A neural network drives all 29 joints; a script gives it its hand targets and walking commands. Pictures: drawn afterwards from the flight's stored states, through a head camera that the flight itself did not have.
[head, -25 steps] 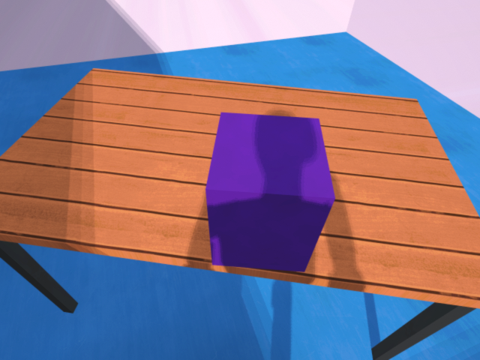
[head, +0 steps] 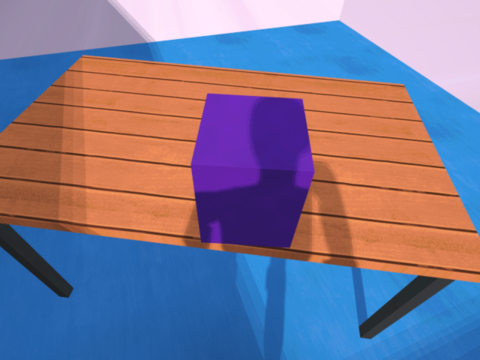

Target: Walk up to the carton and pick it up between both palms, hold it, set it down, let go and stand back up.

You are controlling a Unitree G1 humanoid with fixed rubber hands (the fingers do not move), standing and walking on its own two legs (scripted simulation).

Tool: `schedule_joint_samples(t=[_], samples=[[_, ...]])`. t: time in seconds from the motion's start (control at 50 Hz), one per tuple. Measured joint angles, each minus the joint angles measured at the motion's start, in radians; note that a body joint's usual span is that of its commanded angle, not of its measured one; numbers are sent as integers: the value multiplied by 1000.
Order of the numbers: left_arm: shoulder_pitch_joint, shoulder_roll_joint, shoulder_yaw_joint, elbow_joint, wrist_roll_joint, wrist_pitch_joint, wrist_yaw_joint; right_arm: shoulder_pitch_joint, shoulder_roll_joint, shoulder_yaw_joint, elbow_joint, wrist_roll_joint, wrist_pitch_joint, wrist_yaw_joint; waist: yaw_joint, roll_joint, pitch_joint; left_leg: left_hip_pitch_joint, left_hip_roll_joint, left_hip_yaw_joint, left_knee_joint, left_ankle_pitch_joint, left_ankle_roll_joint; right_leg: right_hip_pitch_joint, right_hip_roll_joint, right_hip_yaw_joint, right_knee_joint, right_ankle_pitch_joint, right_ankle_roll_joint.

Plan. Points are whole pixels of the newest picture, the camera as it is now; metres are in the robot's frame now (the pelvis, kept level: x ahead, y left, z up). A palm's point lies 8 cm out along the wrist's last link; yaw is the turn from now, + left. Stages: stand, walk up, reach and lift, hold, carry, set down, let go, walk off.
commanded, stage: walk up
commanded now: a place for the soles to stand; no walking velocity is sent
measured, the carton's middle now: (250, 173) +0.49 -0.02 +0.01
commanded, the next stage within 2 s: reach and lift in 1.16 s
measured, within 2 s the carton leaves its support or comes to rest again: neither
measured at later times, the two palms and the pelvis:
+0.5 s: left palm out of the picture +0.04 +0.20 -0.14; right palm out of the picture +0.04 -0.24 -0.13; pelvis +0.00 -0.02 +0.00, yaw +2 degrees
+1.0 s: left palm out of the picture +0.06 +0.21 -0.14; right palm out of the picture +0.12 -0.23 -0.13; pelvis +0.01 -0.02 -0.01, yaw +5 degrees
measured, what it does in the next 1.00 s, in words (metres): stands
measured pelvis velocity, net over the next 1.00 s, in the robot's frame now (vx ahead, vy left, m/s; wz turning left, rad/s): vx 0.01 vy -0.02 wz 0.08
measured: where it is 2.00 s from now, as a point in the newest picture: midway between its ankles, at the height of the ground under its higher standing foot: outside the picture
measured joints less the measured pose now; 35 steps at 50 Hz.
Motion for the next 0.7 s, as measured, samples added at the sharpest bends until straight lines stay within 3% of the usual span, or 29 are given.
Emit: schedule_joint_samples(t=[0.42,0.7], samples=[[17,-6,-6,-50,17,1,-13,80,15,11,21,-9,-5,4,-10,-15,-13,-20,12,-42,12,2,-29,-8,17,-35,10,-10,-30],[4,10,-3,-82,17,0,-6,40,19,7,-10,-7,-3,-5,-5,-19,-5,-30,3,-70,51,-31,-34,-2,11,-62,36,-48,-33]])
